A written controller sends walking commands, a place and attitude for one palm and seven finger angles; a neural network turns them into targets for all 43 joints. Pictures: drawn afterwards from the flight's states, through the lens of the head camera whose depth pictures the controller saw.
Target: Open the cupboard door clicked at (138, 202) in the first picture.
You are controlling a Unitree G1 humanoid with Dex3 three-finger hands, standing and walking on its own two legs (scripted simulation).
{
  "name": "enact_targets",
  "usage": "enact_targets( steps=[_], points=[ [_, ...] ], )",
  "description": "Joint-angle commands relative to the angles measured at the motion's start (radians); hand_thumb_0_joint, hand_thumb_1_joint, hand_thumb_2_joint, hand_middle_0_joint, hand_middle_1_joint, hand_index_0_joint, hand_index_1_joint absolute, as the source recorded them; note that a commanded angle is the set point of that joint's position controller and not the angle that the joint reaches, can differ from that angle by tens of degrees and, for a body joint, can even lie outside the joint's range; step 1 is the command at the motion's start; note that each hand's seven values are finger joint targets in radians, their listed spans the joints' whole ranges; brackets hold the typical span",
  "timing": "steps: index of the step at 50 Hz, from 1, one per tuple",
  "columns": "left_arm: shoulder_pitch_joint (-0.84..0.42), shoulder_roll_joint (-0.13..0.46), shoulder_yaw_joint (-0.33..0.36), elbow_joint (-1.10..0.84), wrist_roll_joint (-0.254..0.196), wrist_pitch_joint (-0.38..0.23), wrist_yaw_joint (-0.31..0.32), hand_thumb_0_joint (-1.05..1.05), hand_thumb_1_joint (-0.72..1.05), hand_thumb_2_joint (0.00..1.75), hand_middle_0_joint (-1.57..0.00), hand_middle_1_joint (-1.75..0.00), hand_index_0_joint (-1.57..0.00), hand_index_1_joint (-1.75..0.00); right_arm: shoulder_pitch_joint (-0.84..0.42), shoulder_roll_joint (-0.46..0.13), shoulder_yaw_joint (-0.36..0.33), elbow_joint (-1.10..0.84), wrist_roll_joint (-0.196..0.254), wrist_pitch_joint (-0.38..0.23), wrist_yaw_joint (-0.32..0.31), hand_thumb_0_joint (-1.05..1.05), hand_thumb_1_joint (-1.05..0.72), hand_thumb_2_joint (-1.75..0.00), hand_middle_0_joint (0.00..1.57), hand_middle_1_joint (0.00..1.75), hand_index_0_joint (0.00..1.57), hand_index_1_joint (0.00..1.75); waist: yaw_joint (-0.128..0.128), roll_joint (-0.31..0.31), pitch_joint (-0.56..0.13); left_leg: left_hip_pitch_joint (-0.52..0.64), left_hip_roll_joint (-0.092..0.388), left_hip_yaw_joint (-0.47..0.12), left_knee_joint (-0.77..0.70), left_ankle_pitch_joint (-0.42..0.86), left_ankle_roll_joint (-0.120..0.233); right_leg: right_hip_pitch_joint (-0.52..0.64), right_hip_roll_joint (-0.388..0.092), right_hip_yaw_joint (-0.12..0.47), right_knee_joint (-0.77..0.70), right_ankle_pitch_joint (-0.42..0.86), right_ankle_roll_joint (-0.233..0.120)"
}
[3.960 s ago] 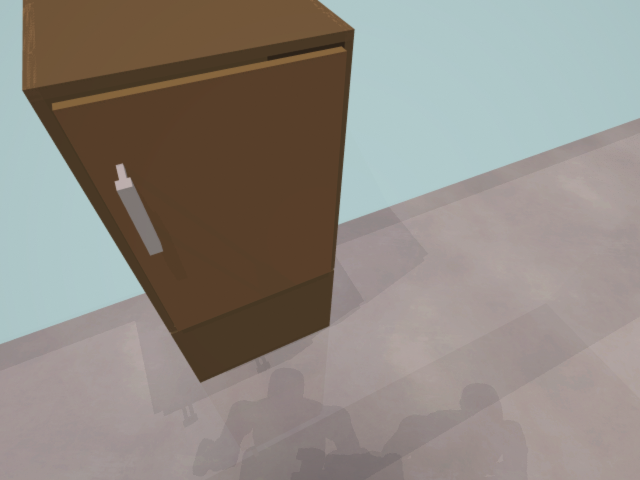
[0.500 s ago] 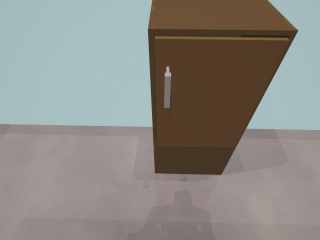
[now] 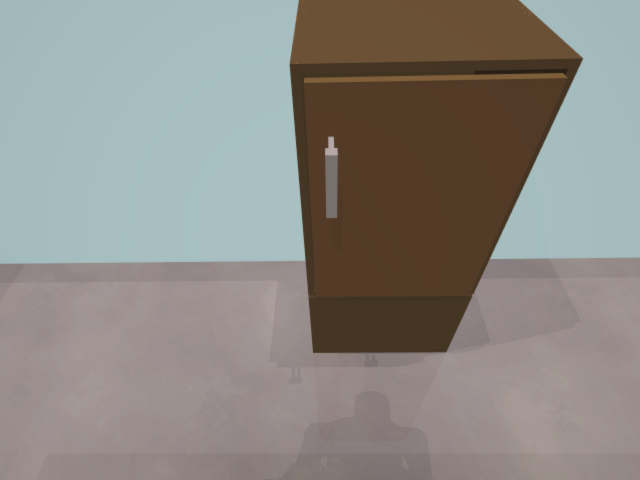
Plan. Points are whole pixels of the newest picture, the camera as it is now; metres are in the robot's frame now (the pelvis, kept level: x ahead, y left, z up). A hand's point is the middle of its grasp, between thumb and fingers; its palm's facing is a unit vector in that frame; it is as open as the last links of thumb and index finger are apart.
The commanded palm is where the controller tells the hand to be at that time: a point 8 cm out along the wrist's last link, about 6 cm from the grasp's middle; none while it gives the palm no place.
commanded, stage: look again from close up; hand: left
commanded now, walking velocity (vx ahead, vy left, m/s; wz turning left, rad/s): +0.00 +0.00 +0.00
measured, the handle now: (331, 178) +0.61 +0.02 +0.03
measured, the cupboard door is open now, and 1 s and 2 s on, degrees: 0 0 0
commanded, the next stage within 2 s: shuffle to correct the standing spot in 0.08 s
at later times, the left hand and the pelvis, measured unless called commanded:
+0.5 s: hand out of the picture +0.03 +0.13 -0.18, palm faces -0.02 -0.98 -0.19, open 7.4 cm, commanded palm none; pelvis +0.03 -0.05 -0.01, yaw -2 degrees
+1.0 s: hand out of the picture +0.10 +0.03 -0.19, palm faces +0.06 -0.99 -0.14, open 7.4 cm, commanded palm none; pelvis +0.10 -0.14 -0.01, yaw +1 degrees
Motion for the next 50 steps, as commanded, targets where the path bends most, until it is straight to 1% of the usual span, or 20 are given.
enact_targets(
  steps=[1, 9, 12, 16, 20, 23, 24, 25, 26, 27, 30, 34, 38, 41, 42, 43, 44, 45, 47, 50],
  points=[
    [0.059, 0.094, 0.023, -0.027, 0.001, -0.011, 0.004, 0.00, 0.90, 0.90, -0.20, -0.30, -0.20, -0.30, 0.057, -0.086, -0.017, -0.027, 0.004, -0.022, -0.010, 0.00, -0.90, -0.90, 0.20, 0.30, 0.20, 0.30, 0.001, -0.053, 0.073, -0.069, 0.118, -0.117, -0.128, 0.141, 0.017, -0.022, -0.068, 0.076, -0.083, 0.161, -0.046],
    [0.077, 0.090, 0.024, -0.012, 0.003, -0.013, 0.003, 0.00, 0.90, 0.90, -0.20, -0.30, -0.20, -0.30, 0.049, -0.076, -0.020, -0.004, 0.006, -0.025, -0.015, 0.00, -0.90, -0.90, 0.20, 0.30, 0.20, 0.30, 0.002, -0.033, 0.055, -0.041, 0.120, -0.102, -0.108, 0.198, 0.013, -0.014, -0.075, 0.080, -0.080, 0.236, -0.048],
    [0.091, 0.077, 0.030, -0.003, 0.008, -0.003, -0.002, 0.00, 0.90, 0.90, -0.20, -0.30, -0.20, -0.30, 0.061, -0.081, -0.027, 0.004, 0.000, -0.021, -0.018, 0.00, -0.90, -0.90, 0.20, 0.30, 0.20, 0.30, -0.004, -0.029, 0.056, -0.035, 0.147, -0.123, -0.113, 0.116, 0.028, -0.036, -0.047, 0.045, -0.045, 0.117, -0.047],
    [0.064, 0.060, 0.043, -0.040, 0.022, 0.018, -0.022, 0.00, 0.90, 0.90, -0.20, -0.30, -0.20, -0.30, 0.085, -0.140, -0.058, -0.005, -0.010, -0.009, -0.031, 0.00, -0.90, -0.90, 0.20, 0.30, 0.20, 0.30, -0.022, 0.077, 0.123, -0.012, 0.268, -0.257, -0.185, 0.032, 0.096, -0.210, 0.010, -0.031, 0.089, -0.045, -0.037],
    [0.000, 0.054, 0.058, -0.093, 0.025, 0.026, -0.040, 0.00, 0.90, 0.90, -0.20, -0.30, -0.20, -0.30, 0.120, -0.161, -0.074, -0.013, -0.023, -0.015, -0.040, 0.00, -0.90, -0.90, 0.20, 0.30, 0.20, 0.30, -0.047, 0.120, 0.120, 0.038, 0.381, -0.338, -0.185, 0.218, 0.182, -0.344, -0.014, -0.028, 0.275, -0.202, -0.038],
    [0.092, 0.039, 0.068, -0.074, 0.021, 0.015, -0.052, 0.00, 0.90, 0.90, -0.20, -0.30, -0.20, -0.30, 0.044, -0.165, -0.074, -0.032, -0.020, -0.017, -0.041, 0.00, -0.90, -0.90, 0.20, 0.30, 0.20, 0.30, 0.024, 0.047, 0.068, -0.129, 0.303, -0.199, -0.053, 0.239, 0.109, -0.067, -0.007, -0.045, 0.016, -0.021, -0.044],
    [0.172, 0.073, 0.077, -0.048, 0.025, 0.009, -0.048, 0.00, 0.90, 0.90, -0.20, -0.30, -0.20, -0.30, 0.033, -0.141, -0.073, -0.040, -0.012, -0.018, -0.037, 0.00, -0.90, -0.90, 0.20, 0.30, 0.20, 0.30, 0.054, -0.081, 0.022, -0.247, 0.202, -0.101, 0.084, 0.145, 0.056, 0.104, -0.054, 0.036, -0.084, 0.057, -0.057],
    [0.248, 0.148, 0.092, -0.024, 0.029, 0.005, -0.035, 0.00, 0.90, 0.90, -0.20, -0.30, -0.20, -0.30, 0.027, -0.079, -0.057, -0.061, -0.001, -0.021, -0.031, 0.00, -0.90, -0.90, 0.20, 0.30, 0.20, 0.30, 0.074, -0.314, -0.010, -0.404, 0.058, 0.043, 0.286, -0.120, 0.003, 0.229, -0.229, 0.255, -0.164, 0.167, -0.116],
    [0.294, 0.177, 0.090, -0.017, 0.018, 0.004, -0.026, 0.00, 0.90, 0.90, -0.20, -0.30, -0.20, -0.30, -0.041, -0.070, -0.051, -0.093, 0.000, -0.014, -0.029, 0.00, -0.90, -0.90, 0.20, 0.30, 0.20, 0.30, 0.109, -0.323, -0.021, -0.436, 0.027, 0.012, 0.520, -0.365, 0.002, 0.188, -0.332, 0.359, -0.234, 0.285, -0.213],
    [0.266, 0.158, 0.087, -0.027, 0.017, 0.003, -0.016, 0.00, 0.90, 0.90, -0.20, -0.30, -0.20, -0.30, -0.041, -0.073, -0.058, -0.101, -0.001, -0.003, -0.027, 0.00, -0.90, -0.90, 0.20, 0.30, 0.20, 0.30, 0.090, -0.260, 0.010, -0.450, 0.051, -0.031, 0.642, -0.351, 0.009, 0.133, -0.336, 0.342, -0.256, 0.232, -0.259],
    [0.132, 0.098, 0.067, -0.065, 0.021, -0.004, -0.006, 0.00, 0.90, 0.90, -0.20, -0.30, -0.20, -0.30, -0.037, -0.047, -0.064, -0.072, -0.008, 0.005, -0.011, 0.00, -0.90, -0.90, 0.20, 0.30, 0.20, 0.30, 0.020, -0.082, 0.087, -0.442, 0.081, -0.038, 0.726, -0.202, -0.002, 0.017, -0.248, 0.176, -0.238, 0.376, -0.259],
    [0.114, 0.098, 0.061, -0.078, 0.028, -0.011, -0.001, 0.00, 0.90, 0.90, -0.20, -0.30, -0.20, -0.30, -0.027, -0.015, -0.061, -0.078, -0.006, 0.014, -0.004, 0.00, -0.90, -0.90, 0.20, 0.30, 0.20, 0.30, -0.002, -0.100, 0.039, -0.356, 0.065, 0.018, 0.523, -0.127, -0.020, 0.031, -0.179, 0.050, -0.220, 0.571, -0.236],
    [0.139, 0.108, 0.066, -0.078, 0.028, 0.006, -0.008, 0.00, 0.90, 0.90, -0.20, -0.30, -0.20, -0.30, -0.053, -0.020, -0.057, -0.094, -0.003, 0.004, -0.020, 0.00, -0.90, -0.90, 0.20, 0.30, 0.20, 0.30, 0.015, -0.108, -0.013, -0.295, 0.055, 0.064, 0.287, -0.092, -0.019, 0.130, -0.154, 0.037, -0.151, 0.758, -0.223],
    [0.122, 0.101, 0.065, -0.088, 0.015, 0.017, -0.017, 0.00, 0.90, 0.90, -0.20, -0.30, -0.20, -0.30, 0.051, -0.057, -0.059, -0.062, -0.004, -0.004, -0.044, 0.00, -0.90, -0.90, 0.20, 0.30, 0.20, 0.30, -0.040, -0.078, -0.073, -0.093, 0.053, 0.053, 0.043, 0.114, 0.004, 0.106, -0.100, 0.009, 0.017, 0.835, -0.107],
    [0.117, 0.091, 0.061, -0.098, 0.014, 0.018, -0.021, 0.00, 0.90, 0.90, -0.20, -0.30, -0.20, -0.30, 0.146, -0.095, -0.070, -0.039, -0.006, -0.010, -0.053, 0.00, -0.90, -0.90, 0.20, 0.30, 0.20, 0.30, -0.085, -0.044, -0.122, 0.109, 0.149, -0.047, -0.037, 0.328, 0.045, -0.021, -0.074, -0.010, 0.177, 0.687, -0.040],
    [0.135, 0.042, 0.060, -0.116, 0.001, 0.019, -0.023, 0.00, 0.90, 0.90, -0.20, -0.30, -0.20, -0.30, 0.206, -0.185, -0.085, -0.033, -0.014, -0.013, -0.063, 0.00, -0.90, -0.90, 0.20, 0.30, 0.20, 0.30, -0.096, 0.215, -0.152, 0.265, 0.442, -0.406, -0.075, 0.702, 0.195, -0.288, 0.026, -0.069, 0.460, 0.072, 0.051],
    [0.103, 0.091, 0.067, -0.145, 0.011, 0.025, -0.017, 0.00, 0.90, 0.90, -0.20, -0.30, -0.20, -0.30, 0.217, -0.221, -0.087, -0.040, -0.005, -0.002, -0.062, 0.00, -0.90, -0.90, 0.20, 0.30, 0.20, 0.30, -0.107, 0.193, -0.131, 0.247, 0.610, -0.586, -0.109, 0.854, 0.319, -0.413, 0.053, 0.029, 0.699, -0.297, 0.065],
    [0.062, 0.121, 0.081, -0.158, 0.024, 0.035, -0.014, 0.00, 0.90, 0.90, -0.20, -0.30, -0.20, -0.30, 0.158, -0.213, -0.083, -0.056, -0.003, 0.002, -0.059, 0.00, -0.90, -0.90, 0.20, 0.30, 0.20, 0.30, -0.087, 0.082, -0.052, 0.130, 0.588, -0.501, -0.141, 0.766, 0.308, -0.431, 0.021, 0.110, 0.760, -0.257, 0.005],
    [0.046, 0.096, 0.091, -0.151, 0.032, 0.050, -0.030, 0.00, 0.90, 0.90, -0.20, -0.30, -0.20, -0.30, -0.005, -0.155, -0.069, -0.095, -0.009, -0.016, -0.058, 0.00, -0.90, -0.90, 0.20, 0.30, 0.20, 0.30, -0.005, 0.106, 0.067, -0.073, 0.464, -0.333, -0.171, 0.644, 0.196, -0.423, -0.013, 0.102, 0.767, -0.113, 0.011],
    [0.097, 0.058, 0.095, -0.134, 0.019, 0.076, -0.048, 0.00, 0.90, 0.90, -0.20, -0.30, -0.20, -0.30, -0.108, -0.161, -0.076, -0.128, -0.016, -0.020, -0.045, 0.00, -0.90, -0.90, 0.20, 0.30, 0.20, 0.30, 0.045, 0.110, 0.055, -0.230, 0.347, -0.115, -0.201, 0.444, 0.120, -0.281, -0.028, 0.075, 0.680, 0.004, 0.028]
  ],
)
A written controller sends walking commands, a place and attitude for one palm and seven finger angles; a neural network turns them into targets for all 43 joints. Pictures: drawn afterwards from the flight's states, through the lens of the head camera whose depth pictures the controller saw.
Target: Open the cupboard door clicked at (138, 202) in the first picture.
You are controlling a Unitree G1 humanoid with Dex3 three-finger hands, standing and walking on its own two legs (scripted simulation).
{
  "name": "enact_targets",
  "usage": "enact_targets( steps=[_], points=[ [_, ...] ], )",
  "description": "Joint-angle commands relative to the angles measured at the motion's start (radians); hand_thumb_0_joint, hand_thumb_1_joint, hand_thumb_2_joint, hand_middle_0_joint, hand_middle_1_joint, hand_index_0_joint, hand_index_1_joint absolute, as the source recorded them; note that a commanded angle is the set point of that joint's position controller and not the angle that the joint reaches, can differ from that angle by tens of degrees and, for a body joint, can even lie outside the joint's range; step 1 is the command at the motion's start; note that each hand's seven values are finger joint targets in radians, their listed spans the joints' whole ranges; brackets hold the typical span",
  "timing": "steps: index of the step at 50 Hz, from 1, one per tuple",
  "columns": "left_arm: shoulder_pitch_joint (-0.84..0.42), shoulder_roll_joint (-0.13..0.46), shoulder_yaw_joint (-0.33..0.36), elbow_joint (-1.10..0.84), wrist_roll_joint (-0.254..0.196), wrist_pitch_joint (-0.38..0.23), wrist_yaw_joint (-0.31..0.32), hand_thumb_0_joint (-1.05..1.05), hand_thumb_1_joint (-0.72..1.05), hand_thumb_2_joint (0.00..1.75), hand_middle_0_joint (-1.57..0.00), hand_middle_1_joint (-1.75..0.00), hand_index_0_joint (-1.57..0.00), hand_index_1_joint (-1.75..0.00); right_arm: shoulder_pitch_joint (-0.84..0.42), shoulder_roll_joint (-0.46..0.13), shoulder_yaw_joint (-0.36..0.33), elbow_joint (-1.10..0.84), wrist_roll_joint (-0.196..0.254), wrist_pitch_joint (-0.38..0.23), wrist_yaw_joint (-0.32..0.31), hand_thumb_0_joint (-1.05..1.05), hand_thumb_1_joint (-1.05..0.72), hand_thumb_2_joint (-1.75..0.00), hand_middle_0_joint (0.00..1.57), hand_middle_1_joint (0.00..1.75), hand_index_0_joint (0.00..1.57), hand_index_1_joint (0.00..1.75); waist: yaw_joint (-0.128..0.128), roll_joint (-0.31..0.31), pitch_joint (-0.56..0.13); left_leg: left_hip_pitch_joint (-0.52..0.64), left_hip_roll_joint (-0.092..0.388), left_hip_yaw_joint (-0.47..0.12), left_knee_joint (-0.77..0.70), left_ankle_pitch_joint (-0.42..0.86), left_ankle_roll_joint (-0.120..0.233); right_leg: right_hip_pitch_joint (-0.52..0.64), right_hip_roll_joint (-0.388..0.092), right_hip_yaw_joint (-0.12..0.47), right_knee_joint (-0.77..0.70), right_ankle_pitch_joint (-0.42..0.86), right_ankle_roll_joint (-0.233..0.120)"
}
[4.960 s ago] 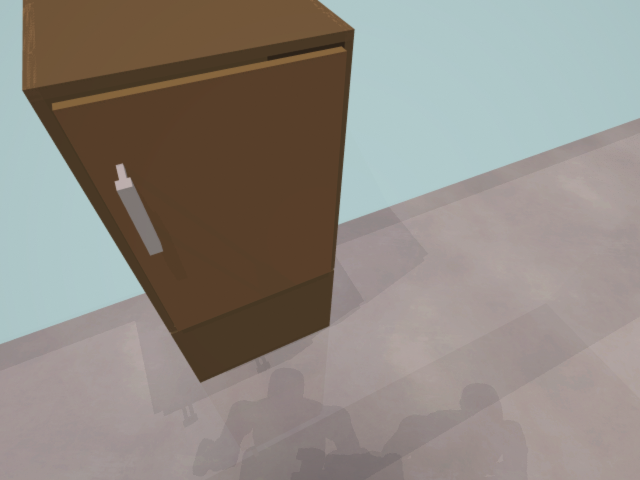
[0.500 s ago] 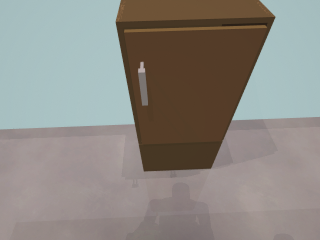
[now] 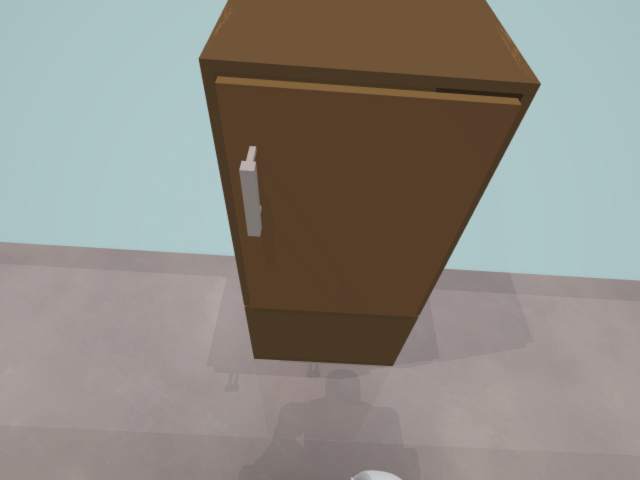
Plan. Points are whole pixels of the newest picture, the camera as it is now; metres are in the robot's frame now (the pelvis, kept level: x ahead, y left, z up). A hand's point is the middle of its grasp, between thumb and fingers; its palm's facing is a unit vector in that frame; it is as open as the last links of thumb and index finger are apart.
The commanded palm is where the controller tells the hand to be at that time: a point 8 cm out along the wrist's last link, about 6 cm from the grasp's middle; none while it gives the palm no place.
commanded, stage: shuffle to correct the standing spot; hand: left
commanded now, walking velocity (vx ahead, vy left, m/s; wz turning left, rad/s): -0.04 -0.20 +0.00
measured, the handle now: (253, 192) +0.52 +0.15 +0.04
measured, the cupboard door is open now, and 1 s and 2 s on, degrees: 0 0 0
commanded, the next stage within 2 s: come to a stop and stand still in 0.04 s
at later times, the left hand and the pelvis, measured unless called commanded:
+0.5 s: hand out of the picture +0.02 +0.06 -0.15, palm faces +0.12 -0.96 -0.26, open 7.3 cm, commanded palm none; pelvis +0.01 -0.13 +0.01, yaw +3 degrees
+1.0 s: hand out of the picture -0.03 +0.11 -0.17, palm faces +0.13 -0.97 -0.21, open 7.4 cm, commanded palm none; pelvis -0.04 -0.07 +0.00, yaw +3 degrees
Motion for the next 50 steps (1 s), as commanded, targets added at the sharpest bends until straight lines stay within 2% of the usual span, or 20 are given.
enact_targets(
  steps=[1, 6, 8, 9, 10, 11, 12, 13, 15, 22, 28, 34, 36, 37, 38, 39, 42, 46, 48, 50],
  points=[
    [0.081, 0.037, 0.029, -0.060, -0.011, 0.008, -0.016, 0.00, 0.90, 0.90, -0.20, -0.30, -0.20, -0.30, 0.001, -0.196, -0.044, -0.043, -0.010, -0.004, 0.003, 0.00, -0.90, -0.90, 0.20, 0.30, 0.20, 0.30, 0.035, 0.209, 0.026, -0.120, 0.241, -0.126, -0.293, 0.373, 0.142, 0.030, -0.094, 0.040, -0.066, 0.109, 0.027],
    [0.022, 0.049, 0.024, -0.085, -0.014, -0.013, -0.022, 0.00, 0.90, 0.90, -0.20, -0.30, -0.20, -0.30, 0.028, -0.277, -0.090, -0.045, -0.019, 0.031, 0.025, 0.00, -0.90, -0.90, 0.20, 0.30, 0.20, 0.30, -0.012, 0.260, -0.002, -0.051, 0.224, -0.137, -0.199, 0.221, 0.115, 0.125, -0.063, -0.094, -0.455, 0.073, 0.048],
    [0.082, 0.080, 0.033, -0.072, -0.013, -0.033, -0.022, 0.00, 0.90, 0.90, -0.20, -0.30, -0.20, -0.30, 0.023, -0.278, -0.097, -0.051, -0.018, 0.042, 0.030, 0.00, -0.90, -0.90, 0.20, 0.30, 0.20, 0.30, 0.014, 0.210, -0.057, -0.087, 0.177, -0.112, -0.054, 0.143, 0.054, 0.266, -0.035, -0.117, -0.645, 0.168, 0.040],
    [0.157, 0.134, 0.042, -0.049, -0.008, -0.054, -0.014, 0.00, 0.90, 0.90, -0.20, -0.30, -0.20, -0.30, 0.032, -0.226, -0.087, -0.062, -0.013, 0.044, 0.035, 0.00, -0.90, -0.90, 0.20, 0.30, 0.20, 0.30, 0.046, 0.037, -0.087, -0.138, 0.082, -0.059, 0.106, -0.048, 0.005, 0.350, -0.104, -0.036, -0.761, 0.251, 0.037],
    [0.168, 0.250, 0.056, -0.043, 0.005, -0.070, 0.003, 0.00, 0.90, 0.90, -0.20, -0.30, -0.20, -0.30, 0.061, -0.106, -0.060, -0.090, -0.005, 0.047, 0.039, 0.00, -0.90, -0.90, 0.20, 0.30, 0.20, 0.30, 0.044, -0.365, -0.105, -0.302, -0.054, -0.014, 0.356, -0.368, -0.040, 0.379, -0.353, 0.287, -0.852, 0.397, -0.022],
    [0.157, 0.253, 0.039, -0.066, -0.009, -0.074, 0.010, 0.00, 0.90, 0.90, -0.20, -0.30, -0.20, -0.30, 0.045, -0.110, -0.050, -0.110, 0.005, 0.052, 0.041, 0.00, -0.90, -0.90, 0.20, 0.30, 0.20, 0.30, 0.061, -0.289, -0.170, -0.213, -0.019, -0.169, 0.424, -0.364, -0.008, 0.290, -0.421, 0.366, -0.889, 0.396, -0.095],
    [0.083, 0.245, 0.032, -0.087, -0.003, -0.077, 0.013, 0.00, 0.90, 0.90, -0.20, -0.30, -0.20, -0.30, 0.037, -0.106, -0.051, -0.113, 0.009, 0.049, 0.048, 0.00, -0.90, -0.90, 0.20, 0.30, 0.20, 0.30, 0.025, -0.100, -0.120, -0.192, -0.005, -0.175, 0.420, -0.294, 0.001, 0.235, -0.417, 0.319, -0.896, 0.304, -0.134],
    [0.026, 0.247, 0.043, -0.092, -0.002, -0.086, 0.017, 0.00, 0.90, 0.90, -0.20, -0.30, -0.20, -0.30, 0.040, -0.095, -0.048, -0.093, 0.007, 0.049, 0.052, 0.00, -0.90, -0.90, 0.20, 0.30, 0.20, 0.30, 0.009, -0.219, -0.107, -0.243, -0.011, -0.153, 0.489, -0.248, -0.007, 0.249, -0.387, 0.364, -0.865, 0.379, -0.122],
    [-0.012, 0.203, 0.025, -0.098, -0.009, -0.090, 0.029, 0.00, 0.90, 0.90, -0.20, -0.30, -0.20, -0.30, 0.047, -0.132, -0.051, -0.066, 0.011, 0.048, 0.058, 0.00, -0.90, -0.90, 0.20, 0.30, 0.20, 0.30, 0.003, -0.233, -0.063, -0.263, -0.007, -0.155, 0.528, -0.152, -0.027, 0.264, -0.368, 0.267, -0.825, 0.572, -0.122],
    [0.117, 0.224, 0.046, -0.048, -0.011, -0.084, 0.064, 0.00, 0.90, 0.90, -0.20, -0.30, -0.20, -0.30, -0.053, -0.138, -0.049, -0.102, 0.004, 0.084, 0.069, 0.00, -0.90, -0.90, 0.20, 0.30, 0.20, 0.30, 0.065, -0.047, -0.088, -0.354, -0.051, -0.170, 0.560, -0.103, -0.070, 0.440, -0.443, 0.253, -0.796, 0.807, -0.193],
    [0.065, 0.233, 0.046, -0.066, 0.002, -0.071, 0.065, 0.00, 0.90, 0.90, -0.20, -0.30, -0.20, -0.30, -0.067, -0.119, -0.048, -0.125, 0.007, 0.093, 0.079, 0.00, -0.90, -0.90, 0.20, 0.30, 0.20, 0.30, 0.048, -0.103, -0.074, -0.252, -0.046, -0.153, 0.423, -0.082, -0.063, 0.316, -0.417, 0.226, -0.859, 0.488, -0.188],
    [0.000, 0.236, 0.050, -0.082, 0.002, -0.046, 0.043, 0.00, 0.90, 0.90, -0.20, -0.30, -0.20, -0.30, 0.024, -0.094, -0.039, -0.094, 0.021, 0.055, 0.073, 0.00, -0.90, -0.90, 0.20, 0.30, 0.20, 0.30, 0.010, -0.171, -0.061, 0.075, -0.095, -0.053, -0.019, 0.007, -0.029, 0.129, -0.301, 0.158, -0.840, 0.181, -0.112],
    [0.003, 0.187, 0.036, -0.085, -0.008, -0.034, 0.040, 0.00, 0.90, 0.90, -0.20, -0.30, -0.20, -0.30, 0.103, -0.129, -0.041, -0.065, 0.023, 0.038, 0.061, 0.00, -0.90, -0.90, 0.20, 0.30, 0.20, 0.30, -0.020, -0.032, -0.092, 0.234, -0.038, -0.073, -0.202, 0.065, -0.019, 0.059, -0.211, 0.089, -0.707, 0.084, -0.049],
    [0.015, 0.125, 0.025, -0.099, -0.013, -0.029, 0.036, 0.00, 0.90, 0.90, -0.20, -0.30, -0.20, -0.30, 0.107, -0.198, -0.057, -0.078, 0.015, 0.033, 0.057, 0.00, -0.90, -0.90, 0.20, 0.30, 0.20, 0.30, -0.025, 0.219, -0.077, 0.223, 0.125, -0.283, -0.289, 0.060, 0.030, -0.023, -0.121, 0.013, -0.554, -0.039, -0.003],
    [-0.008, 0.091, 0.018, -0.111, -0.015, -0.024, 0.039, 0.00, 0.90, 0.90, -0.20, -0.30, -0.20, -0.30, 0.080, -0.251, -0.064, -0.100, 0.006, 0.041, 0.052, 0.00, -0.90, -0.90, 0.20, 0.30, 0.20, 0.30, -0.028, 0.362, -0.005, 0.044, 0.270, -0.439, -0.367, 0.067, 0.134, -0.036, -0.075, -0.035, -0.406, -0.165, 0.027],
    [-0.030, 0.100, 0.019, -0.115, -0.014, -0.022, 0.040, 0.00, 0.90, 0.90, -0.20, -0.30, -0.20, -0.30, 0.047, -0.230, -0.057, -0.113, -0.004, 0.047, 0.050, 0.00, -0.90, -0.90, 0.20, 0.30, 0.20, 0.30, -0.022, 0.262, 0.052, -0.105, 0.284, -0.423, -0.384, 0.030, 0.196, 0.018, -0.090, 0.005, -0.305, -0.132, 0.012],
    [0.036, 0.078, 0.014, -0.053, -0.008, -0.029, 0.028, 0.00, 0.90, 0.90, -0.20, -0.30, -0.20, -0.30, -0.064, -0.151, -0.029, -0.109, -0.003, 0.035, 0.041, 0.00, -0.90, -0.90, 0.20, 0.30, 0.20, 0.30, 0.040, 0.283, 0.041, -0.139, 0.148, -0.283, -0.335, 0.100, 0.154, 0.105, -0.083, 0.007, -0.254, -0.011, 0.003],
    [0.033, 0.048, -0.002, -0.036, -0.016, -0.049, 0.028, 0.00, 0.90, 0.90, -0.20, -0.30, -0.20, -0.30, 0.029, -0.145, -0.031, -0.074, -0.004, 0.028, 0.035, 0.00, -0.90, -0.90, 0.20, 0.30, 0.20, 0.30, 0.018, 0.194, 0.003, 0.002, 0.141, -0.277, -0.275, 0.267, 0.159, 0.173, -0.073, -0.024, -0.507, 0.006, 0.012],
    [0.069, 0.052, -0.007, -0.010, -0.019, -0.062, 0.031, 0.00, 0.90, 0.90, -0.20, -0.30, -0.20, -0.30, 0.053, -0.140, -0.025, -0.055, 0.006, 0.023, 0.032, 0.00, -0.90, -0.90, 0.20, 0.30, 0.20, 0.30, 0.035, 0.110, -0.030, 0.012, 0.116, -0.262, -0.203, 0.288, 0.126, 0.295, -0.075, -0.013, -0.729, 0.157, 0.015],
    [0.073, 0.107, -0.010, 0.006, -0.016, -0.080, 0.036, 0.00, 0.90, 0.90, -0.20, -0.30, -0.20, -0.30, 0.070, -0.091, -0.014, -0.044, 0.023, 0.016, 0.037, 0.00, -0.90, -0.90, 0.20, 0.30, 0.20, 0.30, 0.016, -0.038, -0.045, -0.038, 0.014, -0.173, -0.124, 0.129, 0.039, 0.367, -0.204, 0.171, -0.832, 0.331, -0.033]
  ],
)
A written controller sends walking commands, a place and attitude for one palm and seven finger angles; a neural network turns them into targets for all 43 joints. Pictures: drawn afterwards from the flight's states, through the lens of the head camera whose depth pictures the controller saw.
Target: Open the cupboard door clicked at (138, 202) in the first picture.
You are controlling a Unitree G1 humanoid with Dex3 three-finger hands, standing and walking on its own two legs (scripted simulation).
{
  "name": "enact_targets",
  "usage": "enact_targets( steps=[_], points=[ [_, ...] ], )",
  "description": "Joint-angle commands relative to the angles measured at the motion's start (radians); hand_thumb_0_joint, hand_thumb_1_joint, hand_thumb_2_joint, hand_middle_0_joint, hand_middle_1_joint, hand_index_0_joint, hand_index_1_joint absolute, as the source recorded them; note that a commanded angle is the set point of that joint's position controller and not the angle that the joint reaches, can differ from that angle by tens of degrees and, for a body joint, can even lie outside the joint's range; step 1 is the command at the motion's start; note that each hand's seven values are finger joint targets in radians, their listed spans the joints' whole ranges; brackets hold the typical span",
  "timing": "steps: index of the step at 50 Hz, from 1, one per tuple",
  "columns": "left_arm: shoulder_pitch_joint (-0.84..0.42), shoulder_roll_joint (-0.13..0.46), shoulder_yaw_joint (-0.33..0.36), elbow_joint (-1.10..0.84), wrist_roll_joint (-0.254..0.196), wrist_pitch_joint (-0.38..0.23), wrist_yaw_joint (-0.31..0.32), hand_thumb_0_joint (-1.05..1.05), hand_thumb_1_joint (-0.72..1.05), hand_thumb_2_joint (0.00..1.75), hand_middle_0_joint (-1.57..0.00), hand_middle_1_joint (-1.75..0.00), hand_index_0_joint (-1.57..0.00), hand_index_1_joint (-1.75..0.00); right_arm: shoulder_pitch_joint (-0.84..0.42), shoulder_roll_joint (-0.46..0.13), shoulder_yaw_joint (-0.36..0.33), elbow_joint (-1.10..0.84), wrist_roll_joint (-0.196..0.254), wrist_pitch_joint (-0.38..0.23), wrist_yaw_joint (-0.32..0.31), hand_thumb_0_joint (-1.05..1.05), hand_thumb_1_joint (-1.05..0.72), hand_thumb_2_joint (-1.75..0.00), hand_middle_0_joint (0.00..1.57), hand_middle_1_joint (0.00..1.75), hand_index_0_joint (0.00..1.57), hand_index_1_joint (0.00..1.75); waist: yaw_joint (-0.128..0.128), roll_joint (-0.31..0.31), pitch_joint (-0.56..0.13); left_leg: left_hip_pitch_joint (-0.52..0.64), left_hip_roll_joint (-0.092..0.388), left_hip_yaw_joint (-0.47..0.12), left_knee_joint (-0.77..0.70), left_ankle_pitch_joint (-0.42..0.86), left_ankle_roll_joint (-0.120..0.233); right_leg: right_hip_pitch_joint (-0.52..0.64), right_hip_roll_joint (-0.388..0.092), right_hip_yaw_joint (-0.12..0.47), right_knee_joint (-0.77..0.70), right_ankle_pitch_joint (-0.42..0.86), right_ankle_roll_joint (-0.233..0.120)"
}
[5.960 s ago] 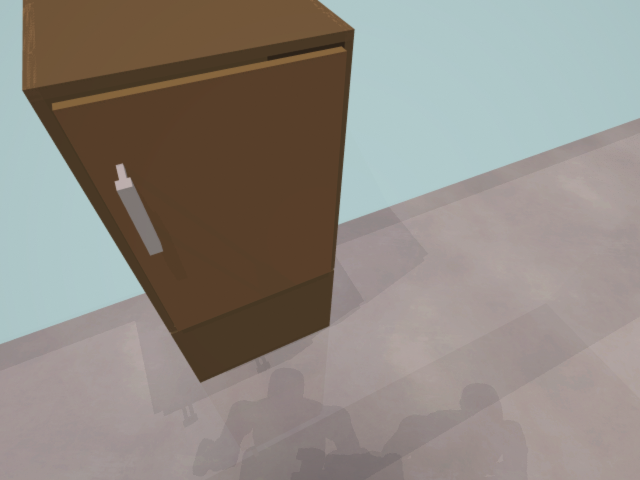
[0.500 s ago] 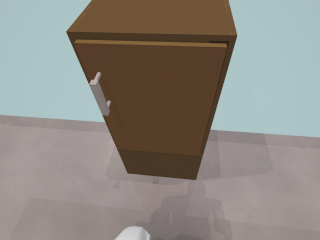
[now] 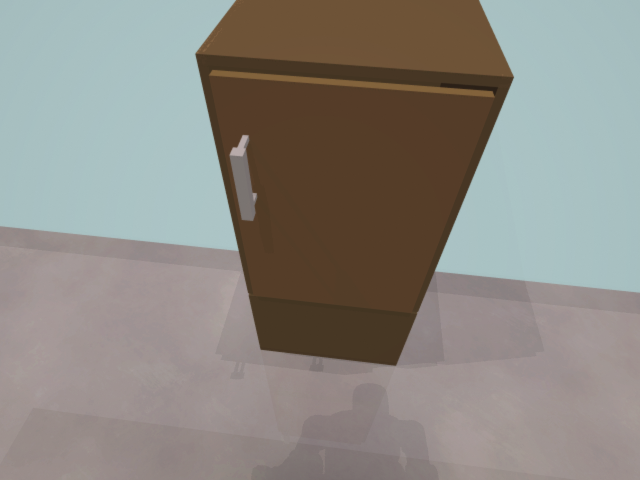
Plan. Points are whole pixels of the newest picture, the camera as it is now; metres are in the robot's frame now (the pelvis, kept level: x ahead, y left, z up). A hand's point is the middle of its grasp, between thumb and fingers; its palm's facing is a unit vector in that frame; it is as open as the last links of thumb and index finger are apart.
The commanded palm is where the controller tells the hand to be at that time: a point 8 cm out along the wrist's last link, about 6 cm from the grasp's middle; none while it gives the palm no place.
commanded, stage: come to a stop and stand still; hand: left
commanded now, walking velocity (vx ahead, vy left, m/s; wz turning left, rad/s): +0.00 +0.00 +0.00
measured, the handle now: (246, 179) +0.57 +0.19 +0.03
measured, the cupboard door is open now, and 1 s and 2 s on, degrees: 0 0 0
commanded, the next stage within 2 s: look again from close up in 0.26 s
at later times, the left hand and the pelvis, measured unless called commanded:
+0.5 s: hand out of the picture -0.01 +0.19 -0.17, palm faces +0.00 -0.98 -0.19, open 7.4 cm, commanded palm none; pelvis -0.01 +0.02 +0.00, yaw +0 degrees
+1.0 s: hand out of the picture +0.02 +0.20 -0.17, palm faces +0.00 -0.98 -0.21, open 7.4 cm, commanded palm +0.11 +0.25 -0.06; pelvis +0.01 +0.03 +0.01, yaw -1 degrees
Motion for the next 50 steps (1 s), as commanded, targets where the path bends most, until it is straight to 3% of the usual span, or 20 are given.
enact_targets(
  steps=[1, 2, 3, 6, 8, 11, 17, 18, 19, 20, 21, 23, 26, 31, 48, 49, 50],
  points=[
    [0.082, 0.123, 0.008, 0.002, -0.002, -0.034, 0.006, 0.00, 0.90, 0.90, -0.20, -0.30, -0.20, -0.30, 0.054, -0.052, -0.007, -0.037, 0.019, -0.032, -0.004, 0.00, -0.90, -0.90, 0.20, 0.30, 0.20, 0.30, -0.031, -0.092, -0.017, -0.057, 0.074, -0.061, -0.053, 0.009, -0.004, 0.122, -0.214, 0.220, -0.243, 0.305, -0.073],
    [0.060, 0.122, 0.007, 0.007, -0.004, -0.039, 0.006, 0.00, 0.90, 0.90, -0.20, -0.30, -0.20, -0.30, 0.062, -0.045, -0.003, -0.020, 0.013, -0.026, -0.004, 0.00, -0.90, -0.90, 0.20, 0.30, 0.20, 0.30, -0.042, -0.126, -0.028, -0.018, 0.063, -0.046, -0.044, -0.010, -0.018, 0.093, -0.223, 0.231, -0.252, 0.312, -0.100],
    [0.035, 0.115, 0.005, 0.008, -0.007, -0.043, 0.007, 0.00, 0.90, 0.90, -0.20, -0.30, -0.20, -0.30, 0.070, -0.049, -0.002, 0.000, 0.010, -0.022, -0.005, 0.00, -0.90, -0.90, 0.20, 0.30, 0.20, 0.30, -0.048, -0.173, -0.025, 0.014, 0.071, -0.050, -0.043, 0.009, -0.021, 0.066, -0.201, 0.216, -0.259, 0.294, -0.105],
    [0.003, 0.080, -0.005, 0.007, -0.012, -0.031, 0.006, 0.00, 0.90, 0.90, -0.20, -0.30, -0.20, -0.30, 0.100, -0.053, 0.004, 0.045, 0.009, -0.026, -0.006, 0.00, -0.90, -0.90, 0.20, 0.30, 0.20, 0.30, -0.048, -0.031, 0.047, 0.065, 0.107, -0.087, -0.136, 0.101, -0.010, -0.019, -0.112, 0.127, -0.255, 0.093, -0.062],
    [0.013, 0.069, -0.005, 0.019, -0.012, -0.025, 0.006, 0.00, 0.90, 0.90, -0.20, -0.30, -0.20, -0.30, 0.101, -0.055, 0.010, 0.063, 0.010, -0.035, -0.007, 0.00, -0.90, -0.90, 0.20, 0.30, 0.20, 0.30, -0.033, 0.060, 0.068, 0.011, 0.128, -0.121, -0.184, 0.104, 0.006, 0.031, -0.074, 0.097, -0.241, 0.074, -0.040],
    [0.040, 0.061, -0.007, 0.043, -0.013, -0.020, 0.006, 0.00, 0.90, 0.90, -0.20, -0.30, -0.20, -0.30, 0.105, -0.060, 0.012, 0.079, 0.010, -0.038, -0.010, 0.00, -0.90, -0.90, 0.20, 0.30, 0.20, 0.30, -0.021, 0.081, 0.069, -0.032, 0.131, -0.137, -0.226, 0.011, 0.009, 0.077, -0.067, 0.088, -0.241, 0.063, -0.036],
    [0.056, 0.049, -0.011, 0.064, -0.012, -0.022, 0.007, 0.00, 0.90, 0.90, -0.20, -0.30, -0.20, -0.30, 0.136, -0.051, 0.009, 0.100, 0.011, -0.040, -0.013, 0.00, -0.90, -0.90, 0.20, 0.30, 0.20, 0.30, -0.022, 0.073, 0.042, -0.018, 0.139, -0.142, -0.240, 0.002, 0.012, 0.101, -0.064, 0.077, -0.236, 0.099, -0.036],
    [0.143, 0.074, -0.029, 0.096, 0.002, -0.049, 0.046, 0.00, 0.90, 0.90, -0.20, -0.30, -0.20, -0.30, 0.005, -0.106, 0.010, 0.039, 0.018, -0.057, 0.001, 0.00, -0.90, -0.90, 0.20, 0.30, 0.20, 0.30, 0.020, 0.108, 0.064, -0.016, 0.138, -0.059, -0.022, 0.110, -0.018, 0.040, -0.112, 0.106, -0.237, 0.294, -0.035],
    [0.079, 0.127, -0.019, 0.042, -0.006, -0.057, 0.037, 0.00, 0.90, 0.90, -0.20, -0.30, -0.20, -0.30, 0.091, -0.049, 0.013, 0.013, 0.012, -0.044, 0.009, 0.00, -0.90, -0.90, 0.20, 0.30, 0.20, 0.30, -0.054, 0.094, -0.027, 0.006, 0.081, -0.080, -0.018, -0.041, -0.020, 0.028, -0.153, 0.186, -0.262, 0.039, -0.065],
    [0.040, 0.120, -0.015, 0.026, -0.007, -0.056, 0.027, 0.00, 0.90, 0.90, -0.20, -0.30, -0.20, -0.30, 0.127, -0.047, 0.011, 0.029, 0.005, -0.045, 0.009, 0.00, -0.90, -0.90, 0.20, 0.30, 0.20, 0.30, -0.067, 0.115, -0.001, 0.019, 0.087, -0.087, -0.045, -0.036, -0.010, -0.036, -0.137, 0.165, -0.249, -0.103, -0.079],
    [0.042, 0.110, -0.020, 0.025, -0.006, -0.057, 0.024, 0.00, 0.90, 0.90, -0.20, -0.30, -0.20, -0.30, 0.157, -0.052, 0.014, 0.035, 0.005, -0.047, 0.011, 0.00, -0.90, -0.90, 0.20, 0.30, 0.20, 0.30, -0.074, 0.109, -0.016, 0.011, 0.098, -0.100, -0.059, -0.005, -0.002, -0.034, -0.103, 0.141, -0.222, -0.086, -0.076],
    [0.053, 0.082, -0.023, 0.023, -0.006, -0.056, 0.019, 0.00, 0.90, 0.90, -0.20, -0.30, -0.20, -0.30, 0.159, -0.056, 0.016, 0.022, 0.004, -0.056, 0.010, 0.00, -0.90, -0.90, 0.20, 0.30, 0.20, 0.30, -0.060, 0.134, -0.009, -0.023, 0.124, -0.135, -0.107, 0.017, 0.016, 0.000, -0.066, 0.091, -0.170, -0.005, -0.062],
    [0.072, 0.051, -0.031, 0.035, -0.006, -0.050, 0.015, 0.00, 0.90, 0.90, -0.20, -0.30, -0.20, -0.30, 0.142, -0.077, 0.016, 0.011, 0.010, -0.061, 0.003, 0.00, -0.90, -0.90, 0.20, 0.30, 0.20, 0.30, -0.047, 0.038, 0.044, -0.067, 0.134, -0.159, -0.160, -0.017, 0.031, 0.017, -0.049, 0.083, -0.157, 0.032, -0.050],
    [0.081, 0.053, -0.029, 0.040, -0.004, -0.043, 0.013, 0.00, 0.90, 0.90, -0.20, -0.30, -0.20, -0.30, 0.136, -0.099, 0.014, 0.023, 0.010, -0.065, -0.001, 0.00, -0.90, -0.90, 0.20, 0.30, 0.20, 0.30, -0.042, 0.030, 0.101, -0.073, 0.137, -0.163, -0.215, -0.058, 0.035, 0.007, -0.047, 0.077, -0.153, 0.055, -0.040],
    [0.053, 0.100, -0.018, 0.045, -0.005, -0.043, 0.010, 0.00, 0.90, 0.90, -0.20, -0.30, -0.20, -0.30, 0.084, -0.127, 0.014, 0.062, 0.012, -0.074, -0.010, 0.00, -0.90, -0.90, 0.20, 0.30, 0.20, 0.30, -0.038, 0.057, 0.014, 0.057, 0.135, -0.111, -0.165, 0.199, 0.031, 0.066, -0.072, 0.088, -0.172, 0.208, -0.033],
    [0.122, 0.093, -0.025, 0.077, 0.003, -0.047, 0.050, 0.00, 0.90, 0.90, -0.20, -0.30, -0.20, -0.30, 0.019, -0.140, 0.012, 0.005, 0.025, -0.064, 0.000, 0.00, -0.90, -0.90, 0.20, 0.30, 0.20, 0.30, -0.009, -0.087, 0.049, -0.004, 0.168, -0.090, -0.005, 0.277, 0.004, 0.046, -0.101, 0.098, -0.194, 0.359, -0.014],
    [-0.609, 0.324, 0.124, -1.498, -0.202, -0.255, 0.040, 0.00, 0.88, 0.89, -0.20, -0.32, -0.20, -0.32, 0.043, -0.289, -0.024, -0.356, 0.071, -0.205, -0.037, 0.00, -0.90, -0.90, 0.20, 0.30, 0.20, 0.30, -0.138, 0.110, -0.456, 0.266, 0.042, -0.088, -0.090, 0.322, -0.004, 0.094, 0.002, 0.007, -0.097, 0.354, -0.028]
  ],
)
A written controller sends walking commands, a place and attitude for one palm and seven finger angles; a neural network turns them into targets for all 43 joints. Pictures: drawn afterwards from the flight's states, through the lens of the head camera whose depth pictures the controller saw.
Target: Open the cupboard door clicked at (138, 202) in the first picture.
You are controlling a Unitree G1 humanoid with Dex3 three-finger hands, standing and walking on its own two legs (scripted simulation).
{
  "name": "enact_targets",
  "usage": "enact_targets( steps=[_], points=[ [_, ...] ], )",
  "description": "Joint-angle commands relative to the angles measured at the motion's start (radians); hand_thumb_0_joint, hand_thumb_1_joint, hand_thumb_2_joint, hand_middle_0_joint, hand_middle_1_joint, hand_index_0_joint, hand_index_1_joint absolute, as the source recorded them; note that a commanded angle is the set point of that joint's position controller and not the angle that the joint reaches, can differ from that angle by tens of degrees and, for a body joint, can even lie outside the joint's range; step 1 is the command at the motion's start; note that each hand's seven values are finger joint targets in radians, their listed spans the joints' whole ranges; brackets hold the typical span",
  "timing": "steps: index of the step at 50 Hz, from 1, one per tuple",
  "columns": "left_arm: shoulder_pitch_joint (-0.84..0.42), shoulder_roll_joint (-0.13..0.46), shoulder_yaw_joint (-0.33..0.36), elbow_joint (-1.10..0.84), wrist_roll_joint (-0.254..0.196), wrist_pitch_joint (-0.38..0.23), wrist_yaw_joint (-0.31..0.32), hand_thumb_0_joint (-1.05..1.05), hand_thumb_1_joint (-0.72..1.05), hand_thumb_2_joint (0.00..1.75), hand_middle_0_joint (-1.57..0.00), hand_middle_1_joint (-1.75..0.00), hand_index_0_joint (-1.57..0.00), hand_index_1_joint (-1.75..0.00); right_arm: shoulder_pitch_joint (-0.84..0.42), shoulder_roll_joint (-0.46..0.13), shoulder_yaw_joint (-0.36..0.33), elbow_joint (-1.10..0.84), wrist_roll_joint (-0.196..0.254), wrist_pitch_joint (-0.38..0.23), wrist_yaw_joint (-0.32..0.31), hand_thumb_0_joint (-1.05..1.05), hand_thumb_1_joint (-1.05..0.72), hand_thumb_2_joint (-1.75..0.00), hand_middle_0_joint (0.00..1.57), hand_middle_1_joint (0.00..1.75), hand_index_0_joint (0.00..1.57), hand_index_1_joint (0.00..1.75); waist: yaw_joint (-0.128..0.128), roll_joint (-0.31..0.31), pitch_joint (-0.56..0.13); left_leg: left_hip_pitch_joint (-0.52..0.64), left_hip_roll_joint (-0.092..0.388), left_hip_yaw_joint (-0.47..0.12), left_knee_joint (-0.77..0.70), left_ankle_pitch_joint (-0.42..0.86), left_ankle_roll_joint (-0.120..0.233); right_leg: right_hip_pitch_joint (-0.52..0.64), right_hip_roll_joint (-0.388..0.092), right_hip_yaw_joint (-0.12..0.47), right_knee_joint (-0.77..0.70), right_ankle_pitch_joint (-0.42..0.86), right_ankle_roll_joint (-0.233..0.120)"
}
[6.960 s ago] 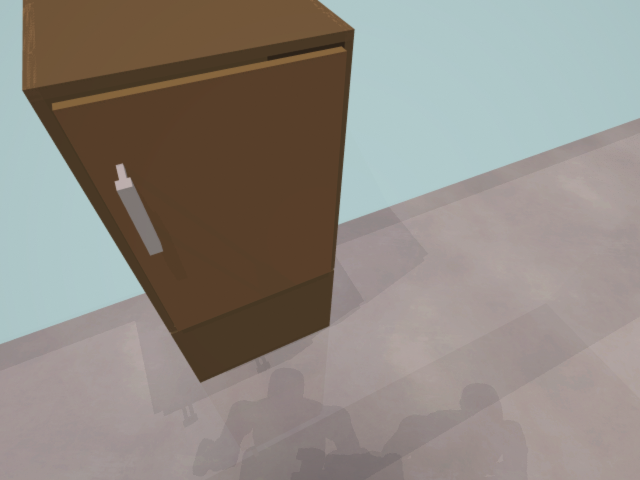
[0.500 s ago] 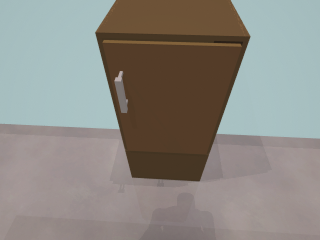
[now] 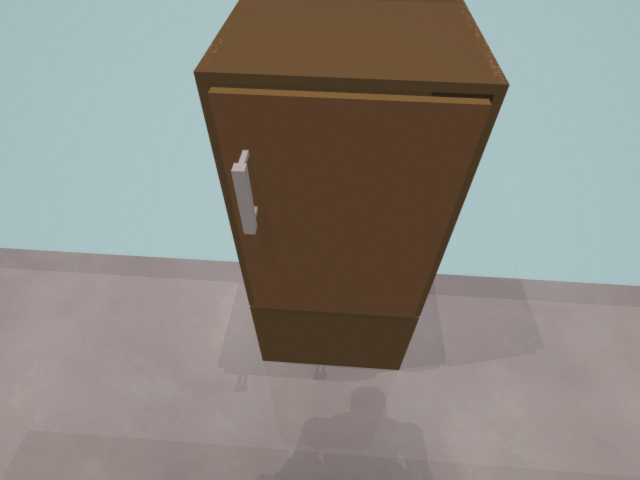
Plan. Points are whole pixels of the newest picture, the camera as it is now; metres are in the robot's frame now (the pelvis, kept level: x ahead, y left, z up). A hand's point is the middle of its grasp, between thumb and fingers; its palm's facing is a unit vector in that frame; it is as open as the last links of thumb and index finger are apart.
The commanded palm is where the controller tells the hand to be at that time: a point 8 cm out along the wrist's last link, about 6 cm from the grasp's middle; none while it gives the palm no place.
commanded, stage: raise the hand with hooked fingers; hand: left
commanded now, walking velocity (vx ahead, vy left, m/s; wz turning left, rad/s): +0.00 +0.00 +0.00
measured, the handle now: (247, 193) +0.56 +0.17 +0.03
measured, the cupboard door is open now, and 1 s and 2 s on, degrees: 0 0 0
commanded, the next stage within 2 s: none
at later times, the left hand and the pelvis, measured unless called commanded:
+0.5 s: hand out of the picture +0.13 +0.19 -0.05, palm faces +0.16 -0.99 -0.05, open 9.2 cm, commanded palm +0.14 +0.24 -0.04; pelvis -0.02 -0.04 -0.09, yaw +3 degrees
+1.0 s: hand (143, 415) +0.19 +0.23 -0.02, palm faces -0.01 -1.00 -0.06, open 12.2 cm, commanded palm +0.17 +0.29 +0.00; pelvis -0.03 -0.01 -0.07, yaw +2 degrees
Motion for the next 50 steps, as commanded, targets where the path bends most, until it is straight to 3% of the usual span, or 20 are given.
enact_targets(
  steps=[1, 2, 3, 4, 6, 8, 10, 11, 12, 13, 15, 18, 21, 23, 27, 31, 35, 39, 44, 50],
  points=[
    [-0.167, 0.275, 0.154, -1.308, -0.125, -0.167, 0.056, 0.00, 0.85, 0.88, -0.20, -0.33, -0.20, -0.33, -0.086, -0.171, -0.017, -0.378, 0.051, -0.254, -0.077, 0.00, -0.90, -0.90, 0.20, 0.30, 0.20, 0.30, 0.001, 0.218, -0.400, 0.258, 0.079, -0.084, -0.047, 0.416, -0.040, -0.027, 0.016, -0.019, 0.073, 0.130, -0.049],
    [-0.120, 0.191, 0.111, -1.195, -0.146, -0.120, 0.099, 0.00, 0.83, 0.87, -0.21, -0.34, -0.21, -0.34, -0.057, -0.170, -0.036, -0.313, 0.049, -0.283, -0.077, 0.00, -0.90, -0.90, 0.20, 0.30, 0.20, 0.30, -0.029, 0.219, -0.311, 0.154, 0.072, -0.084, -0.060, 0.311, -0.076, -0.082, 0.022, -0.051, 0.086, 0.027, -0.040],
    [0.171, -0.032, -0.004, -0.992, -0.162, -0.031, 0.091, 0.00, 0.81, 0.86, -0.21, -0.36, -0.21, -0.36, -0.041, -0.125, -0.038, -0.306, 0.065, -0.283, -0.064, 0.00, -0.90, -0.90, 0.20, 0.30, 0.20, 0.30, -0.039, 0.159, -0.156, 0.069, 0.076, -0.115, -0.080, 0.207, -0.066, -0.156, 0.014, -0.064, 0.072, -0.004, -0.031],
    [-0.002, 0.013, 0.022, -1.194, -0.198, -0.062, 0.070, 0.00, 0.78, 0.85, -0.21, -0.37, -0.21, -0.37, -0.067, -0.171, -0.042, -0.397, 0.066, -0.292, -0.056, 0.00, -0.90, -0.90, 0.20, 0.30, 0.20, 0.30, -0.046, 0.146, -0.032, -0.026, 0.063, -0.132, -0.058, 0.108, -0.062, -0.165, 0.007, -0.074, 0.054, 0.027, -0.031],
    [0.022, 0.086, 0.111, -1.101, -0.176, -0.161, 0.019, 0.00, 0.74, 0.83, -0.21, -0.40, -0.21, -0.40, -0.071, -0.193, -0.060, -0.441, 0.036, -0.308, -0.053, 0.00, -0.90, -0.90, 0.20, 0.30, 0.20, 0.30, -0.061, 0.027, 0.015, -0.139, 0.034, -0.125, 0.039, 0.024, -0.050, -0.250, 0.016, -0.087, 0.049, 0.003, -0.032],
    [0.256, 0.039, 0.150, -0.879, -0.200, -0.262, -0.077, 0.00, 0.69, 0.81, -0.22, -0.43, -0.22, -0.43, -0.076, -0.186, -0.079, -0.495, 0.029, -0.293, -0.029, 0.00, -0.90, -0.90, 0.20, 0.30, 0.20, 0.30, -0.005, -0.220, 0.020, -0.267, 0.026, -0.110, 0.142, 0.044, -0.051, -0.327, 0.032, -0.106, 0.125, -0.036, -0.032],
    [0.382, 0.031, 0.187, -0.822, -0.244, -0.404, -0.211, 0.00, 0.64, 0.79, -0.22, -0.47, -0.22, -0.47, -0.118, -0.188, -0.100, -0.552, 0.014, -0.285, -0.006, 0.00, -0.90, -0.90, 0.20, 0.30, 0.20, 0.30, 0.044, -0.328, -0.043, -0.398, 0.007, -0.080, 0.269, 0.034, -0.055, -0.384, 0.033, -0.081, 0.237, -0.016, -0.032],
    [0.408, 0.039, 0.196, -0.843, -0.262, -0.470, -0.283, 0.00, 0.62, 0.78, -0.22, -0.48, -0.22, -0.48, -0.138, -0.193, -0.109, -0.590, 0.013, -0.282, 0.007, 0.00, -0.90, -0.90, 0.20, 0.30, 0.20, 0.30, 0.058, -0.301, -0.084, -0.433, -0.003, -0.064, 0.315, 0.043, -0.059, -0.377, 0.028, -0.066, 0.283, 0.032, -0.035],
    [0.431, 0.092, 0.248, -0.810, -0.266, -0.516, -0.357, 0.00, 0.60, 0.77, -0.22, -0.50, -0.22, -0.50, -0.141, -0.203, -0.121, -0.623, 0.018, -0.277, 0.025, 0.00, -0.90, -0.90, 0.20, 0.30, 0.20, 0.30, 0.075, -0.185, -0.122, -0.435, -0.012, -0.051, 0.356, 0.074, -0.066, -0.357, 0.020, -0.041, 0.328, 0.090, -0.047],
    [0.384, 0.120, 0.252, -0.840, -0.279, -0.562, -0.427, 0.00, 0.57, 0.76, -0.22, -0.51, -0.22, -0.51, -0.160, -0.210, -0.121, -0.652, 0.017, -0.276, 0.034, 0.00, -0.90, -0.90, 0.20, 0.30, 0.20, 0.30, 0.062, -0.137, -0.168, -0.459, -0.018, -0.049, 0.405, 0.082, -0.067, -0.356, 0.008, -0.022, 0.365, 0.140, -0.048],
    [0.331, 0.200, 0.329, -0.912, -0.294, -0.566, -0.483, 0.00, 0.53, 0.74, -0.23, -0.54, -0.23, -0.54, -0.168, -0.205, -0.120, -0.701, 0.030, -0.263, 0.029, 0.00, -0.90, -0.90, 0.20, 0.30, 0.20, 0.30, 0.078, -0.079, -0.262, -0.529, -0.022, -0.026, 0.463, 0.065, -0.051, -0.366, -0.001, 0.026, 0.413, 0.139, -0.039],
    [0.116, 0.253, 0.387, -1.137, -0.365, -0.554, -0.479, 0.00, 0.46, 0.71, -0.23, -0.58, -0.23, -0.58, -0.150, -0.197, -0.112, -0.756, 0.031, -0.250, 0.007, 0.00, -0.90, -0.90, 0.20, 0.30, 0.20, 0.30, 0.054, 0.050, -0.360, -0.543, -0.015, -0.035, 0.521, 0.009, -0.039, -0.411, 0.004, 0.087, 0.419, 0.007, -0.027],
    [-0.020, 0.271, 0.396, -1.401, -0.385, -0.625, -0.419, 0.00, 0.39, 0.68, -0.24, -0.63, -0.24, -0.63, -0.087, -0.169, -0.103, -0.723, 0.027, -0.253, -0.012, 0.00, -0.90, -0.90, 0.20, 0.30, 0.20, 0.30, 0.006, 0.165, -0.443, -0.467, 0.017, -0.066, 0.574, 0.070, -0.025, -0.432, 0.015, 0.092, 0.442, 0.089, -0.027],
    [-0.075, 0.260, 0.348, -1.457, -0.366, -0.649, -0.406, 0.00, 0.34, 0.66, -0.24, -0.66, -0.24, -0.66, -0.067, -0.173, -0.098, -0.681, 0.022, -0.254, -0.029, 0.00, -0.90, -0.90, 0.20, 0.30, 0.20, 0.30, -0.039, 0.133, -0.436, -0.467, 0.033, -0.082, 0.605, 0.068, -0.017, -0.484, 0.027, 0.092, 0.450, 0.085, -0.030],
    [-0.136, 0.241, 0.251, -1.282, -0.363, -0.587, -0.480, 0.00, 0.25, 0.62, -0.25, -0.72, -0.25, -0.72, -0.074, -0.207, -0.070, -0.634, 0.040, -0.270, -0.053, 0.00, -0.90, -0.90, 0.20, 0.30, 0.20, 0.30, -0.104, 0.093, -0.273, -0.554, 0.043, -0.108, 0.624, -0.025, -0.008, -0.574, 0.042, 0.085, 0.412, -0.048, -0.024],
    [-0.041, 0.360, 0.361, -1.074, -0.359, -0.384, -0.560, 0.00, 0.15, 0.58, -0.25, -0.78, -0.25, -0.78, -0.080, -0.222, -0.065, -0.667, 0.063, -0.252, -0.068, 0.00, -0.90, -0.90, 0.20, 0.30, 0.20, 0.30, -0.037, -0.010, -0.324, -0.602, 0.032, -0.099, 0.562, -0.043, -0.005, -0.439, 0.013, 0.122, 0.330, -0.125, -0.005],
    [0.046, 0.393, 0.511, -1.097, -0.450, -0.257, -0.539, 0.00, 0.06, 0.54, -0.26, -0.84, -0.26, -0.84, -0.106, -0.189, -0.055, -0.727, 0.064, -0.230, -0.062, 0.00, -0.90, -0.90, 0.20, 0.30, 0.20, 0.30, 0.047, -0.052, -0.438, -0.545, 0.020, -0.094, 0.501, 0.050, -0.017, -0.261, -0.011, 0.108, 0.316, 0.038, 0.019],
    [0.027, 0.356, 0.530, -1.158, -0.456, -0.346, -0.439, 0.00, -0.03, 0.50, -0.27, -0.90, -0.27, -0.90, -0.084, -0.171, -0.058, -0.705, 0.050, -0.247, -0.048, 0.00, -0.90, -0.90, 0.20, 0.30, 0.20, 0.30, 0.048, -0.021, -0.375, -0.511, 0.027, -0.096, 0.447, 0.072, -0.029, -0.310, 0.015, 0.046, 0.343, 0.072, -0.001],
    [-0.093, 0.299, 0.378, -1.071, -0.381, -0.432, -0.447, 0.00, -0.15, 0.45, -0.27, -0.98, -0.27, -0.98, -0.037, -0.214, -0.062, -0.674, 0.051, -0.264, -0.039, 0.00, -0.90, -0.90, 0.20, 0.30, 0.20, 0.30, -0.039, 0.015, -0.232, -0.496, 0.028, -0.101, 0.424, -0.073, -0.019, -0.501, 0.038, 0.008, 0.329, -0.162, -0.018],
    [-0.195, 0.428, 0.445, -1.149, -0.390, -0.412, -0.505, 0.00, -0.29, 0.39, -0.29, -1.07, -0.29, -1.07, -0.020, -0.241, -0.059, -0.686, 0.063, -0.287, -0.061, 0.00, -0.90, -0.90, 0.20, 0.30, 0.20, 0.30, -0.012, 0.094, -0.364, -0.366, 0.034, -0.126, 0.359, -0.052, -0.017, -0.430, 0.042, -0.023, 0.335, -0.114, -0.035]
  ],
)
